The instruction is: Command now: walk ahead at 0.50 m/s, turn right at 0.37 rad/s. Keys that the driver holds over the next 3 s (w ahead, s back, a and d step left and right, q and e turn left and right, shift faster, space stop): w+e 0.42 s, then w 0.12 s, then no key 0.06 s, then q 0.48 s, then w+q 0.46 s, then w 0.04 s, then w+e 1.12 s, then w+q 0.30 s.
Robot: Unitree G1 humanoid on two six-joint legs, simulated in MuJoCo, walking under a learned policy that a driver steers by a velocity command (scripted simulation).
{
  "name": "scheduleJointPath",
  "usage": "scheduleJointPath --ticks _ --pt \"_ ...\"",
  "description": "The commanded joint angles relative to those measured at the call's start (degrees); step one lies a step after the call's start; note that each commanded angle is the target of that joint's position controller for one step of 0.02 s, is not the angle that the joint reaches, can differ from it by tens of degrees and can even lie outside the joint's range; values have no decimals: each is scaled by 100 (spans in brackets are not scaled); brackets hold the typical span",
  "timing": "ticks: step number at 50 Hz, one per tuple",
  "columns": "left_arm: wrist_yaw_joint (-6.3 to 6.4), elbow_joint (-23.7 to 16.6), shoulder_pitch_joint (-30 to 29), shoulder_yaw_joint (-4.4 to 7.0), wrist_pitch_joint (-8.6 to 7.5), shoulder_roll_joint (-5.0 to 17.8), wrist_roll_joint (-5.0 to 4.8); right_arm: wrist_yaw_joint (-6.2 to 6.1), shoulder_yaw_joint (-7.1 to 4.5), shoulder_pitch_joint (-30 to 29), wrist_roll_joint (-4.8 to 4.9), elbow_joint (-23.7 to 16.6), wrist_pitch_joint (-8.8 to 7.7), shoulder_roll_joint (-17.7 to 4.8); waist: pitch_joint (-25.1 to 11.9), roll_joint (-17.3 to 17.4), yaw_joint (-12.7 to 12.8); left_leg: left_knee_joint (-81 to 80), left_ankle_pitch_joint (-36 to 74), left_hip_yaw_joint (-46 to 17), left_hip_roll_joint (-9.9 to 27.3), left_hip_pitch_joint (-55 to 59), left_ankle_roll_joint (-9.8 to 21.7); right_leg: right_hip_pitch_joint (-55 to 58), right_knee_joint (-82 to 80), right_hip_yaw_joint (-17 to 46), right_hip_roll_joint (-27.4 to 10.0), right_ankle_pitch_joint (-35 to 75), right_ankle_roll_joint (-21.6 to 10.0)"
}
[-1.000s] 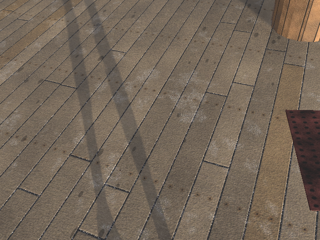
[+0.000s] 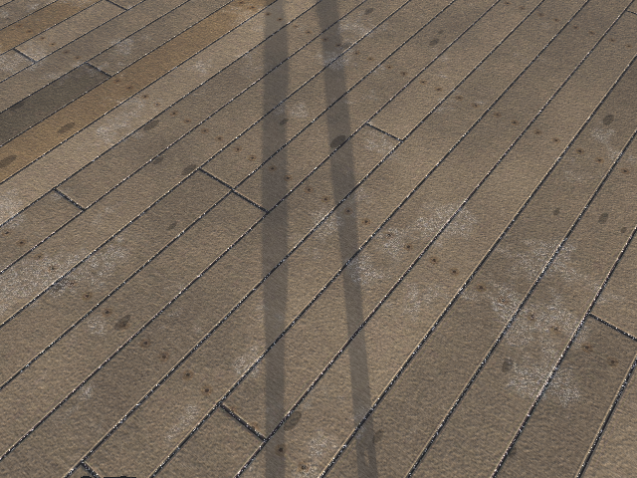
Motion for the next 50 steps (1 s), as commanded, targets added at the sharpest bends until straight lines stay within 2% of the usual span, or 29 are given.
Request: scheduleJointPath --ticks 1,2,3,4,6,8,13,18,20,21,22,23,24,25,26,27,28,30,32,34,38,41,42,43,44,45,46,48,50 --pt "103 -38 1697 342 33 972 -46 154 -41 -111 188 -757 -404 -728 -1605 -884 795 3415 -87 -786 117 -3966 -81 4831 -1525 4258 -2058 -1419 -1471" --pt "130 -143 1328 319 68 908 -5 178 -14 -557 219 -891 -487 -727 -1002 -282 707 3034 324 -679 369 -3948 -4 3951 -1651 3642 -1856 -1232 -1265" --pt "138 -207 1044 285 93 838 18 169 -23 -764 113 -942 -524 -687 -486 107 515 2497 544 -578 535 -3828 -24 3104 -1790 3181 -1665 -668 -1204" --pt "156 -273 884 244 89 751 68 147 -57 -721 18 -949 -503 -694 -337 64 317 2090 741 -574 689 -3472 -68 2574 -1922 2855 -1474 -126 -1159" --pt "195 -345 705 246 106 754 54 118 -46 -460 -44 -919 -411 -573 -293 -240 94 1605 858 -466 756 -3125 -262 2023 -2084 2482 -1245 472 -1203" --pt "257 -306 755 278 106 866 26 71 -4 -540 -63 -948 -329 -451 -213 -306 87 996 1125 -301 730 -3024 -490 1573 -2136 2081 -1108 891 -1217" --pt "388 -96 1183 349 215 1051 -56 88 86 -1634 -3 -1190 -365 -226 -141 -436 536 -1063 3101 -207 339 -2306 -688 1113 -1989 1712 -712 301 -778" --pt "425 8 1388 360 326 974 -93 160 -61 -1847 110 -1274 -469 -532 -203 -640 488 -1803 2647 -528 258 -2061 -482 1946 -1273 2538 -1008 -189 -574" --pt "418 -37 1255 344 368 875 -63 145 -162 -1318 121 -1140 -517 -659 -325 -742 159 -2083 2336 -409 281 -1342 -231 1960 -767 2657 -933 -60 -405" --pt "395 -83 1257 255 356 626 -30 104 -244 -769 54 -1068 -544 -832 -762 -604 -118 -2107 2175 -627 639 -345 18 1700 49 2408 -663 -67 -224" --pt "383 -147 1465 107 336 203 94 63 -315 70 -2 -985 -533 -1131 -1581 254 -339 -2072 1799 -1700 1691 1043 370 1035 1699 1745 -221 -1337 6" --pt "381 -303 2198 56 273 115 -125 133 -426 432 -28 -702 -445 -1519 -1876 2189 46 -2736 225 -4477 2667 2220 1263 -897 3287 1169 284 -2872 280" --pt "412 -68 2079 156 273 700 -171 176 -310 243 83 -796 -438 -914 -1312 1239 -120 -2983 -765 -4511 2527 1841 1143 -1414 3888 1379 -137 -2498 372" --pt "404 -125 1461 219 286 914 -120 167 -229 45 92 -803 -414 -616 -674 700 -247 -2985 -375 -3535 2256 1250 926 -1506 3977 1252 -279 -1962 395" --pt "411 -183 1124 208 287 833 -52 176 -183 -180 33 -826 -392 -542 -391 312 -183 -3042 452 -2866 1997 697 851 -1341 3854 1100 -432 -1612 424" --pt "392 -266 878 211 257 757 6 174 -152 -304 12 -771 -374 -446 -135 281 -126 -3142 1117 -2422 1802 318 886 -1302 3555 1082 -552 -1372 436" --pt "363 -296 831 207 249 661 -4 161 -115 -410 -40 -749 -385 -388 -33 447 4 -3205 2053 -2016 1656 -7 862 -1026 3334 1027 -641 -1266 458" --pt "348 -259 924 163 273 450 25 172 -94 -460 -16 -636 -418 -333 -151 551 161 -3129 4167 -1376 1537 -207 948 -665 2835 792 -619 -1400 581" --pt "360 -338 737 77 263 243 137 162 -114 -468 44 -494 -397 -490 -265 511 211 -3074 5539 -1027 1472 -334 1068 -429 2037 526 -629 -1202 719" --pt "340 -346 510 5 228 122 149 111 -163 -479 116 -404 -284 -697 -452 569 151 -3028 5825 -720 1289 -489 994 104 1173 354 -537 -524 769" --pt "295 -424 -44 67 215 339 98 41 -208 -128 200 -198 -97 -861 -509 580 -17 -2752 5127 -849 1230 -404 819 641 136 399 -236 326 730" --pt "315 -393 119 180 175 554 126 -25 -218 -310 262 -245 -6 -858 -511 567 267 -2226 4135 -1217 1145 -498 554 1367 -810 481 -215 839 473" --pt "355 -364 276 245 155 735 180 -31 -178 -252 240 -267 -11 -703 -628 418 329 -1835 3696 -1162 889 -734 341 1974 -1112 592 -476 1551 292" --pt "443 -401 640 328 175 1112 283 -26 -81 -273 100 -437 -50 -403 -1168 -227 424 -820 2340 -920 500 -1416 72 3094 -764 1317 -1462 3535 -80" --pt "476 -434 749 359 307 1240 305 -22 40 603 89 -365 -50 -16 -1850 -1490 205 668 -1194 -451 -85 -2565 -270 4234 -495 2445 -2829 4931 -1048" --pt "444 -400 853 305 412 893 208 -38 -76 686 182 -267 39 -504 -1992 -1236 366 1542 -1591 -488 73 -2842 -449 3898 -757 2747 -2915 3795 -1271" --pt "428 -417 623 243 449 696 147 -76 -188 382 224 -304 150 -755 -1452 -897 345 2010 -1244 -446 232 -3132 -551 3488 -975 2370 -2553 2704 -1089" --pt "414 -441 -34 177 474 521 123 -188 -257 179 185 -319 417 -729 -843 -772 149 2142 -556 -390 475 -3118 -729 2506 -1375 1710 -2142 1330 -831" --pt "413 -377 -355 210 469 595 223 -219 -243 209 160 -405 576 -524 -551 -932 -23 1989 -73 -171 489 -2563 -818 1601 -1704 1110 -1871 908 -800"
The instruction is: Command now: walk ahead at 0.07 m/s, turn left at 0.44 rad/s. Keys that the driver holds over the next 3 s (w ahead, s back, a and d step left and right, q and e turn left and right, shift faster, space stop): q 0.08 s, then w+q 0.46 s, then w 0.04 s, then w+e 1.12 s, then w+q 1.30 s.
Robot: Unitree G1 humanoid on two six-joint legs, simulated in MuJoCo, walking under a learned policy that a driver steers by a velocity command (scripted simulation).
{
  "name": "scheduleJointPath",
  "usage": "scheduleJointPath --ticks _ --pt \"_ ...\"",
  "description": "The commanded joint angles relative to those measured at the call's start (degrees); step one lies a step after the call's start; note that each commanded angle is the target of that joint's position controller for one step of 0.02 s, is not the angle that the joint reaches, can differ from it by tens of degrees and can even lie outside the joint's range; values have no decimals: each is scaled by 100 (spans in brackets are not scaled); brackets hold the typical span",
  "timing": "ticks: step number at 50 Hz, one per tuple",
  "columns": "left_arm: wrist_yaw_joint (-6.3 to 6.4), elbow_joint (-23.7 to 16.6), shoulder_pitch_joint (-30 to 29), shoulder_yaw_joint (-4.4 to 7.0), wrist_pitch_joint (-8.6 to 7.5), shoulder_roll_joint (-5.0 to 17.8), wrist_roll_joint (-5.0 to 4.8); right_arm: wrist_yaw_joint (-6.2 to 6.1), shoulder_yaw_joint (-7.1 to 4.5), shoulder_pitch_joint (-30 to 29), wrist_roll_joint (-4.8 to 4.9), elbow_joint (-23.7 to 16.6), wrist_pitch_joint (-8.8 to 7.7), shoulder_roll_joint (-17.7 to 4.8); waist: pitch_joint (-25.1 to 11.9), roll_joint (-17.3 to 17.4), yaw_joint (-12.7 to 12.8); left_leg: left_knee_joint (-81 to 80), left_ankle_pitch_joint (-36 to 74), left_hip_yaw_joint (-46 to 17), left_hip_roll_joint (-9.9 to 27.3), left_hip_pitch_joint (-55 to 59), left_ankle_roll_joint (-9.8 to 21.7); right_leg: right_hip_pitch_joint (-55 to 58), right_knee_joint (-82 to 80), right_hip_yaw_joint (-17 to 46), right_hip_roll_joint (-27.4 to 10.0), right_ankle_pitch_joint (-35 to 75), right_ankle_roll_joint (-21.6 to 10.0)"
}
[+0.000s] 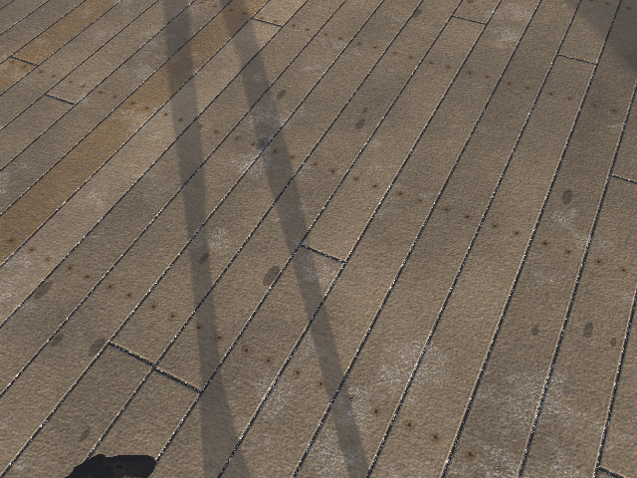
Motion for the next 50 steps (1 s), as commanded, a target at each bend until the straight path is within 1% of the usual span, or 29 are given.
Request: scheduleJointPath --ticks 1,4,6,9,11,12,13,14,15,16,18,19,20,25,29,31,33,35,36,37,38,39,40,41,42,43,44,46,50 --pt "35 -189 -84 267 -21 824 59 -75 -162 483 -25 -351 181 -379 -627 -1077 19 169 475 77 284 -223 -160 632 -1135 915 -1421 934 -1186" --pt "95 -80 -143 312 -17 894 18 12 -108 156 -58 -576 172 -237 -712 -1018 103 -730 836 170 425 102 -60 666 -1131 559 -1494 964 -1235" --pt "85 -3 -68 385 -2 1084 -59 108 -89 21 -47 -678 151 -254 -846 -1009 181 -1273 1022 303 471 406 116 651 -1315 557 -1614 -90 -1208" --pt "20 106 -16 471 -22 1326 -219 240 -150 39 -36 -710 119 -438 -740 -1010 108 -2015 1018 552 389 879 485 519 -1488 639 -1749 -1673 -1019" --pt "7 165 -121 459 -18 1241 -303 283 -200 501 -28 -449 85 -439 -640 -787 -169 -2854 1290 826 185 1689 780 96 -1169 346 -1573 -2398 -715" --pt "1 200 -119 408 -11 1006 -275 262 -249 931 -15 -227 65 -481 -552 -477 -300 -3181 1038 740 76 2183 953 -296 -502 2 -1293 -2709 -461" --pt "-62 152 -217 298 -13 575 -188 186 -337 1444 12 -82 32 -760 -355 707 -425 -4135 14 -705 907 2672 1391 -1234 1399 -697 -725 -2745 -3" --pt "-98 -181 -452 261 -99 433 -144 177 -433 1333 -25 -344 -84 -1522 58 1662 -316 -5061 -1290 -3566 2097 2742 2322 -3021 2830 -348 186 -2992 274" --pt "-121 -265 -841 365 -254 870 -270 196 -358 951 -207 -531 -265 -1241 254 1044 -395 -5636 -1737 -3920 2213 2387 2453 -3244 3264 529 -54 -2420 112" --pt "-144 -195 -659 442 -347 1099 -338 171 -271 552 -202 -600 -396 -1017 401 943 -94 -5615 -1277 -3463 2067 2324 2186 -3231 3164 632 -212 -1674 9" --pt "-114 70 -409 476 -433 1099 -99 124 -181 373 -53 -613 -452 -732 215 662 38 -5389 44 -2493 1637 2438 1760 -2858 2717 596 -336 -748 109" --pt "-130 119 -413 469 -454 1012 -52 92 -147 452 -65 -605 -459 -666 117 607 52 -5377 560 -2157 1440 2413 1663 -2585 2572 552 -283 -342 177" --pt "-152 143 -422 450 -470 919 -65 67 -140 569 -77 -590 -473 -639 29 529 46 -5364 1019 -1929 1324 2449 1623 -2429 2394 499 -196 4 240" --pt "-228 51 -861 351 -495 649 -156 -5 -191 972 -39 -499 -483 -715 52 580 -130 -5230 1927 -1384 1033 2240 1523 -1792 1055 460 60 871 452" --pt "-343 -120 -1335 262 -564 586 -197 -15 -218 1247 21 -357 -435 -728 239 608 -349 -5044 2092 -1475 1132 2249 1562 -1537 392 426 76 917 443" --pt "-399 -91 -1279 242 -604 634 -205 -8 -213 1257 13 -294 -423 -716 263 673 -356 -4964 2333 -1444 1255 2396 1520 -1320 193 338 36 923 330" --pt "-413 -56 -1123 261 -617 760 -219 3 -232 1226 -4 -242 -402 -761 293 811 -277 -4826 2993 -1415 1417 2643 1446 -1151 129 229 22 598 131" --pt "-366 102 -538 354 -618 971 -185 12 -232 1094 -13 -247 -377 -783 -87 856 66 -4051 4995 -1097 1287 2874 1291 -341 -36 -84 262 284 -182" --pt "-325 324 227 449 -608 1173 -156 13 -193 1068 -40 -259 -364 -701 -676 722 420 -3076 5908 -785 1019 2718 1152 767 -37 -120 299 409 -418" --pt "-312 502 1328 490 -595 1425 -98 -2 -98 1055 -146 -362 -362 -525 -1615 215 858 -1474 4921 -649 789 1663 977 2588 243 1001 -564 380 -877" --pt "-358 723 1938 627 -555 1944 -96 34 52 1663 -105 -488 -466 37 -2314 -1798 561 702 1198 -274 -316 -607 453 4424 -392 3977 -1881 -825 -1873" --pt "-408 758 1784 464 -564 1382 -302 51 12 1377 -52 -483 -601 -376 -2016 -1595 675 1322 2 -689 -185 -1432 478 4384 -1104 4873 -1896 -1615 -1843" --pt "-366 684 1376 394 -535 1139 -299 100 -71 633 76 -625 -701 -675 -1066 -1118 712 1384 414 -605 132 -1823 540 3633 -1105 3943 -1713 -1372 -1589" --pt "-322 591 1131 365 -490 1082 -204 121 -33 198 39 -699 -801 -628 -727 -512 655 1136 806 -490 342 -1637 584 2913 -1145 3274 -1440 -721 -1449" --pt "-302 555 976 334 -452 984 -167 134 -55 -49 -79 -758 -860 -589 -406 -259 526 695 1048 -385 474 -1531 548 2334 -1235 2844 -1217 -121 -1402" --pt "-270 526 929 290 -446 904 -114 144 -74 -63 -156 -785 -870 -545 -382 -344 375 372 1230 -384 585 -1244 520 1997 -1349 2593 -1037 236 -1372" --pt "-247 515 924 283 -433 884 -121 161 -59 -12 -181 -807 -860 -449 -383 -514 278 97 1290 -341 594 -1078 457 1802 -1451 2494 -944 442 -1414" --pt "-180 530 973 299 -423 937 -205 173 -15 -47 -204 -868 -813 -286 -302 -626 195 -511 1245 -196 582 -950 296 1412 -1607 2248 -887 674 -1501" --pt "-55 574 1186 393 -371 1209 -263 201 104 -1036 -191 -1165 -828 -60 -33 -569 442 -2301 2673 -24 330 -444 117 670 -1684 1722 -549 721 -1235"
Over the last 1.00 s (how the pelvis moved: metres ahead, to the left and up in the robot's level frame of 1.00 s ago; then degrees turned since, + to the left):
0.45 -0.04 0.02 -10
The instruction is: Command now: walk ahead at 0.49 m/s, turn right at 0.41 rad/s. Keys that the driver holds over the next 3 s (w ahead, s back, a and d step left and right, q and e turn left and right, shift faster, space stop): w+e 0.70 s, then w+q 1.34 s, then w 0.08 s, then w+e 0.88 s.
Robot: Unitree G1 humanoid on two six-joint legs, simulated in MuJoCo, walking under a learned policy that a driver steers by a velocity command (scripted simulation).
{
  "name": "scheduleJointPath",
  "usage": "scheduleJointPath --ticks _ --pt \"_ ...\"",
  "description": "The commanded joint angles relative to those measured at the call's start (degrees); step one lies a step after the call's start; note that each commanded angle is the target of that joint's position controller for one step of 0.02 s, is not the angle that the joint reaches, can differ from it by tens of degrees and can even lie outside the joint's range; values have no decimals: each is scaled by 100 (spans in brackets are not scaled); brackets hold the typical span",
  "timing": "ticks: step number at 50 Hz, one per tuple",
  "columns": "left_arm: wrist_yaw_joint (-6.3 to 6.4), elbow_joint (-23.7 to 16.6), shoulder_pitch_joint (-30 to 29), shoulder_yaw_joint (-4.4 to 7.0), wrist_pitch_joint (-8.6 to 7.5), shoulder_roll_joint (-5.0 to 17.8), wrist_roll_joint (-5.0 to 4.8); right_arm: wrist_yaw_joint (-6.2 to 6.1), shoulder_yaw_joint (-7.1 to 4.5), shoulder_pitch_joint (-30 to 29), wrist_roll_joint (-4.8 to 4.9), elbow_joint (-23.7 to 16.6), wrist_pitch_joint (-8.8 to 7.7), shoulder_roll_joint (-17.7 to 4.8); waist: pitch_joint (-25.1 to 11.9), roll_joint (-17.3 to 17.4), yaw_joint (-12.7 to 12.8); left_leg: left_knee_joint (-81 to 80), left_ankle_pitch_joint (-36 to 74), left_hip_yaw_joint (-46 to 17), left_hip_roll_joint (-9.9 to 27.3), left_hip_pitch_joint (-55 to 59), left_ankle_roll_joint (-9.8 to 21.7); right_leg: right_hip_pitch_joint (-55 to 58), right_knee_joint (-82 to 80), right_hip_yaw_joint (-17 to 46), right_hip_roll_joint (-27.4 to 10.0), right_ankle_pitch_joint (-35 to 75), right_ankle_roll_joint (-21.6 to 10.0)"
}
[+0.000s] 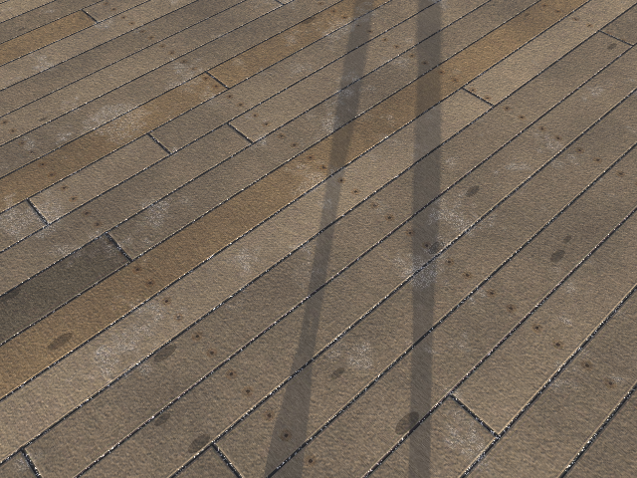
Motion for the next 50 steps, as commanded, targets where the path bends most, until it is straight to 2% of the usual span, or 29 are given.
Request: scheduleJointPath --ticks 1,3,6,8,9,10,11,12,13,14,15,16,18,20,26,30,32,33,34,35,36,37,38,39,40,42,44,46,50 --pt "112 -459 -292 275 -49 1096 -47 42 -33 -463 27 -470 -98 -247 7 -619 -77 -1178 1224 174 -295 672 -134 -738 -652 984 -1145 1002 -880" --pt "138 -394 -15 280 4 1099 -84 82 -55 -737 91 -547 -121 -315 -40 -635 18 -1547 1625 110 -436 1003 -151 -707 -499 1128 -1194 814 -778" --pt "170 -381 109 293 65 1084 -104 92 -152 -772 145 -603 -139 -544 -94 -706 -100 -1907 1321 -116 -411 1264 -26 -264 -41 1595 -1401 493 -579" --pt "169 -427 31 290 103 1029 -65 67 -251 -297 144 -494 -169 -705 -248 -751 -420 -2162 965 -19 -395 1972 200 -228 526 1682 -1327 752 -419" --pt "145 -477 17 224 99 847 -19 27 -343 274 93 -393 -187 -882 -655 -655 -720 -2251 800 -116 -180 2889 407 -420 1352 1482 -1012 909 -249" --pt "124 -619 88 86 91 462 125 -26 -431 1172 25 -322 -167 -1221 -1556 37 -1037 -2152 283 -1103 850 4307 760 -1090 3020 990 -611 -133 -50" --pt "115 -799 898 -29 26 116 -76 27 -510 1454 -26 -124 -75 -1606 -2122 1941 -623 -2774 -942 -3750 2044 5632 1655 -2925 4757 355 0 -2483 218" --pt "142 -648 780 82 41 738 -180 62 -401 1290 39 -185 -58 -1024 -1653 1250 -722 -3043 -1972 -4065 1991 5246 1590 -3557 5494 508 -490 -2241 270" --pt "141 -715 178 167 74 1024 -149 49 -308 1028 64 -216 -49 -683 -939 654 -841 -3095 -1631 -3050 1710 4595 1356 -3670 5624 414 -673 -1679 290" --pt "148 -762 -97 177 104 977 -82 58 -260 747 28 -206 -35 -586 -583 273 -734 -3168 -743 -2283 1451 3971 1245 -3476 5526 275 -864 -1267 345" --pt "129 -831 -276 194 117 918 -22 65 -224 569 11 -147 -22 -459 -309 265 -635 -3297 -143 -1749 1228 3527 1211 -3374 5260 263 -998 -1025 375" --pt "89 -870 -285 200 152 815 -44 57 -208 476 -24 -102 -35 -425 -197 429 -514 -3446 205 -1316 1087 3191 1156 -3141 5099 232 -1132 -868 388" --pt "46 -946 -347 157 229 576 -68 60 -237 456 21 -6 -90 -438 -118 457 -457 -3698 621 -793 1007 2924 1221 -3029 4877 87 -1200 -708 430" --pt "22 -1095 -585 125 268 475 -24 50 -298 486 55 96 -124 -591 -23 313 -447 -3877 965 -458 1092 2895 1334 -3206 4474 74 -1258 -429 491" --pt "-174 -1366 -1466 34 186 374 -8 -5 -390 626 89 333 -42 -917 132 73 -699 -3960 1557 735 958 3085 1174 -2940 2673 -308 -1162 1112 433" --pt "-278 -1652 -2015 43 194 456 -21 -12 -457 926 206 531 71 -1114 291 81 -792 -3734 1919 1079 1148 3645 1010 -2885 2062 -576 -1039 807 192" --pt "-301 -1727 -1934 117 221 605 4 -33 -504 926 252 553 149 -1269 116 212 -619 -3151 3455 1296 1178 3902 893 -2466 1930 -857 -763 229 -28" --pt "-290 -1691 -1626 198 247 747 19 -52 -530 917 278 547 192 -1360 -141 306 -404 -2555 4445 1414 1147 3937 827 -1947 1918 -1037 -534 -56 -162" --pt "-258 -1507 -856 340 272 969 7 -71 -521 847 304 525 238 -1364 -556 249 61 -1515 4932 1600 1004 3680 695 -884 1641 -1159 -277 90 -353" --pt "-163 -1218 195 542 324 1346 -15 -103 -443 915 239 474 232 -1197 -1085 14 538 -40 4140 1667 785 2638 470 819 1493 -773 -299 272 -592" --pt "-59 -1175 318 625 313 1969 -59 -31 -152 1477 -46 215 144 -365 -1540 -1607 34 2118 -1050 1552 -54 -21 111 2938 1267 2140 -1947 -211 -1470" --pt "-77 -1360 447 484 213 1674 -25 44 -99 1383 86 248 -50 -535 -2636 -1296 227 3098 -2337 168 -495 -665 102 3337 233 4310 -2721 -1142 -2009" --pt "-117 -1242 300 362 135 1270 46 91 -235 778 367 156 -120 -985 -1846 -765 400 3189 -1844 -21 -176 -1140 195 2837 61 3398 -2573 -909 -1628" --pt "-119 -1205 -1 312 83 1149 45 80 -195 551 392 91 -156 -927 -1185 -620 224 2792 -1362 78 88 -1102 286 1981 67 2537 -2367 -426 -1394" --pt "-111 -1192 -399 240 52 943 67 32 -198 474 266 173 -144 -880 -799 -368 -1 2383 -979 106 327 -814 278 1182 35 1892 -2141 196 -1190" --pt "-110 -1195 -743 154 -29 709 177 47 -225 814 216 330 12 -851 -600 -619 -353 2030 -506 12 527 -68 240 253 -296 1182 -1887 967 -1072" --pt "-109 -1047 -754 171 -146 743 163 44 -194 980 215 442 165 -655 -484 -510 -459 1792 -252 36 530 76 142 -82 -596 680 -1850 1371 -1095" --pt "-75 -885 -685 195 -216 804 196 16 -171 716 208 384 244 -550 -203 -423 -404 1369 269 -62 487 -243 52 -149 -804 208 -1790 1567 -1009" --pt "7 -714 -633 170 -230 802 210 81 -145 257 217 285 186 -424 24 -454 -222 -23 1702 -58 243 -317 74 35 -966 -623 -1554 1570 -658"
Over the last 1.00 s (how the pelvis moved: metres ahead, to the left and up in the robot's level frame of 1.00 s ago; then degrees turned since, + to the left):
0.36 0.09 0.01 14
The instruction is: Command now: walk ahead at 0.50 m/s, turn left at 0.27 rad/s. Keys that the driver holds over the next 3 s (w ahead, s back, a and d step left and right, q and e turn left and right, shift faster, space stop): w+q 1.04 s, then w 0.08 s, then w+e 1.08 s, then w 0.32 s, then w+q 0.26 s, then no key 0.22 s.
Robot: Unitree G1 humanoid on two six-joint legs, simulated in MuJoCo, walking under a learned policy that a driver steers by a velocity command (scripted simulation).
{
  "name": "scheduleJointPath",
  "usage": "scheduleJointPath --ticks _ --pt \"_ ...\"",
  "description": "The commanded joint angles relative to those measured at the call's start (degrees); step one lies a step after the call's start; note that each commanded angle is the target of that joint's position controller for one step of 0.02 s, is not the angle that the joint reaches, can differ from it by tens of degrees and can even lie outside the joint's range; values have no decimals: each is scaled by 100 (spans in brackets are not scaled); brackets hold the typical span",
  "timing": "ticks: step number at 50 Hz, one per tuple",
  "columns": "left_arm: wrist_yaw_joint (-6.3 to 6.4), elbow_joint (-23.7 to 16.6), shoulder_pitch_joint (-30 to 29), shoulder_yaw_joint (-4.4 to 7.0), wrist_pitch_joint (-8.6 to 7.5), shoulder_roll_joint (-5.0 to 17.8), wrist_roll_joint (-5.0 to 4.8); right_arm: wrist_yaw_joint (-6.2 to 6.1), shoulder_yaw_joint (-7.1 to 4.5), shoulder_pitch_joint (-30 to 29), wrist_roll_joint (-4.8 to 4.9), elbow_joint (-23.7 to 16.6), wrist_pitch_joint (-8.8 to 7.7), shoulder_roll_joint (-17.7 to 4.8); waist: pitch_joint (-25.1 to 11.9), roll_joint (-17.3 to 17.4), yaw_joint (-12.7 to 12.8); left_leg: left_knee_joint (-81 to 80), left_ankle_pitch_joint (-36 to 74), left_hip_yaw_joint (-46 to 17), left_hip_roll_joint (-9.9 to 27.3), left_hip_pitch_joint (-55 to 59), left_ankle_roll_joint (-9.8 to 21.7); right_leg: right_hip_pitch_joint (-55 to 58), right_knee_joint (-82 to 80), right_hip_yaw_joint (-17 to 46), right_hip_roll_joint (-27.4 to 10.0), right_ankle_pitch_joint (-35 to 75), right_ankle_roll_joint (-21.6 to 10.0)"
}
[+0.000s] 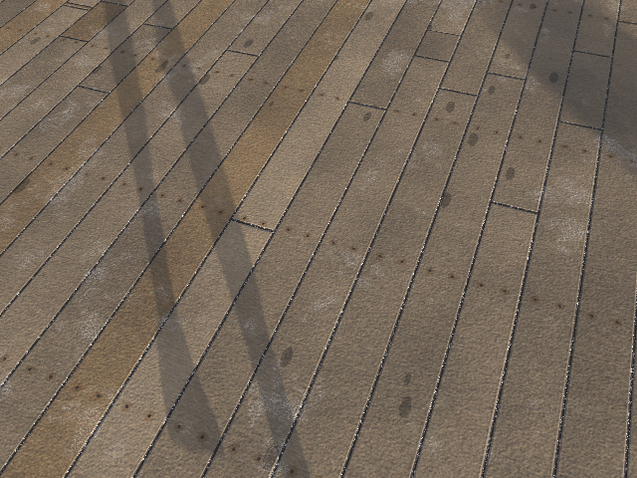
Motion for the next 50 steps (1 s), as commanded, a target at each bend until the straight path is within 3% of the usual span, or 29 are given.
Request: scheduleJointPath --ticks 1,5,8,10,11,12,13,14,15,16,17,18,19,22,24,27,29,32,34,35,36,37,38,39,40,41,44,47,50 --pt "77 -297 -305 202 -128 864 -5 64 -41 -233 2 -335 -79 -240 93 -525 21 -920 1065 63 -83 303 30 -292 -835 225 -1451 1651 -519" --pt "118 -12 87 236 -34 973 -63 216 39 -844 2 -617 -104 -99 361 -411 305 -1698 1075 277 -184 -15 203 518 -752 -19 -1744 1941 -460" --pt "167 98 189 272 133 1063 -114 356 39 -1069 -15 -863 -108 -119 351 -445 289 -1937 315 551 -344 -226 405 1239 -255 -150 -1959 2998 -392" --pt "241 60 71 313 227 1228 -128 395 -39 -821 -25 -937 -70 -273 4 -691 42 -1898 -321 911 -685 367 619 1410 477 -317 -1966 4962 -256" --pt "287 33 22 329 275 1300 -124 386 -124 -421 -32 -892 -39 -430 -298 -816 -206 -1835 -596 1049 -898 930 749 1391 1125 -397 -1937 5817 -183" --pt "328 4 -68 324 313 1323 -129 339 -267 328 -25 -752 -23 -691 -713 -778 -645 -2042 -485 1057 -1097 2015 937 1017 2168 -513 -1806 5958 -50" --pt "364 -79 -99 271 280 1243 -106 241 -438 1254 -14 -584 16 -1062 -1234 -401 -1136 -2320 -216 302 -759 3739 1243 -156 3710 -539 -1579 4695 161" --pt "234 -331 572 6 117 430 57 186 -562 1407 20 -572 12 -1637 -1842 1081 -585 -2466 -949 -2761 785 6041 2355 -2912 5950 -297 -402 -596 571" --pt "116 -346 132 20 -122 729 -52 169 -428 1511 6 -688 -26 -1194 -2521 661 -888 -3333 -1404 -4378 1199 6569 2637 -3736 6744 980 -66 -2135 544" --pt "30 -565 -442 106 -270 1036 -290 152 -345 1319 -56 -684 -51 -946 -1737 363 -991 -3510 -1254 -3501 1034 6092 2292 -4204 6647 1202 -440 -1700 409" --pt "27 -663 -649 58 -348 959 -289 143 -315 971 -48 -735 -67 -836 -1152 -160 -765 -3552 -848 -2827 805 5232 2096 -4113 6115 1130 -693 -1263 340" --pt "59 -645 -716 79 -359 934 -154 144 -271 600 -46 -802 -67 -702 -667 -453 -505 -3650 -166 -2321 586 4387 1979 -3871 5539 1044 -859 -1068 387" --pt "75 -626 -603 125 -301 991 -71 120 -220 381 -111 -889 -77 -572 -551 -296 -298 -3768 382 -2003 435 3827 1955 -3449 5252 1061 -988 -909 445" --pt "103 -595 -382 99 -109 812 6 51 -237 203 -85 -934 -77 -656 -349 -131 -67 -4016 1027 -1489 192 2884 1969 -3023 4485 855 -1016 -699 772" --pt "128 -716 -759 24 -61 641 21 -24 -292 295 -65 -880 -62 -837 -210 -66 -164 -4059 1043 -1116 -32 2469 1838 -2895 3631 723 -920 -57 944" --pt "90 -844 -1435 -43 -94 506 -14 -94 -317 537 -20 -772 10 -900 -215 117 -476 -3914 407 -870 -347 2242 1488 -2372 2257 656 -616 1309 993" --pt "53 -925 -1711 -17 -129 586 -91 -105 -328 765 -1 -678 52 -924 -251 191 -601 -3784 9 -1116 -262 2391 1383 -2183 1824 726 -479 1608 975" --pt "9 -956 -1717 93 -195 836 -136 -127 -320 859 25 -628 94 -843 -288 326 -512 -3307 -446 -1690 -29 2914 1246 -2056 1414 974 -483 1228 805" --pt "12 -857 -1289 186 -248 957 -150 -129 -315 721 1 -665 120 -781 -336 469 -222 -2884 -419 -1914 -15 2990 1104 -1531 1220 910 -492 851 579" --pt "45 -750 -802 268 -274 1085 -108 -117 -253 709 -24 -698 114 -594 -597 427 28 -2341 -268 -1770 -256 2848 933 -766 1091 908 -602 778 404" --pt "95 -690 -22 356 -294 1375 -9 -93 -117 763 -92 -786 96 -227 -1316 -149 346 -840 -878 -1313 -615 2303 714 546 1101 1760 -1504 322 46" --pt "79 -490 467 478 -205 1858 56 -85 -5 1520 58 -984 44 96 -1990 -2080 24 1028 -3046 -523 -1359 358 352 2250 515 4425 -2752 -1164 -886" --pt "42 -539 396 387 -181 1374 -75 -107 -97 1503 112 -839 44 -483 -1673 -1706 142 1877 -2983 -633 -912 -400 264 2117 195 5098 -2870 -2498 -887" --pt "67 -599 173 295 -151 1043 -97 -109 -196 926 72 -877 76 -812 -991 -1173 292 2124 -2455 -547 -726 -585 230 1514 136 4227 -2630 -2315 -644" --pt "79 -622 -86 242 -116 923 -49 -121 -209 612 2 -932 105 -798 -631 -785 232 2063 -2050 -373 -540 -429 196 906 118 3436 -2390 -1477 -494" --pt "88 -577 -247 199 -92 790 -29 -103 -221 410 -49 -1001 103 -730 -335 -733 157 1820 -1768 -365 -391 -331 179 432 21 2866 -2170 -764 -467" --pt "117 -451 -335 167 -134 665 -38 -24 -197 458 43 -1042 178 -421 -181 -991 -35 1418 -1466 -196 -152 71 158 -115 -336 1847 -1888 98 -455" --pt "120 -284 -267 246 -170 876 -58 -8 -143 167 -4 -1184 229 -251 -43 -769 -33 856 -1109 -154 -69 -198 68 -98 -565 1323 -2008 736 -611" --pt "130 -171 -280 277 -132 996 -57 57 -113 -103 -5 -1223 199 -202 -23 -678 28 45 -303 -41 -63 -200 51 86 -600 683 -1940 1297 -549"
Over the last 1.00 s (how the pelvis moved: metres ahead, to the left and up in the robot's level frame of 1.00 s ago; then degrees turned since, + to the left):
0.51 -0.13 0.00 -25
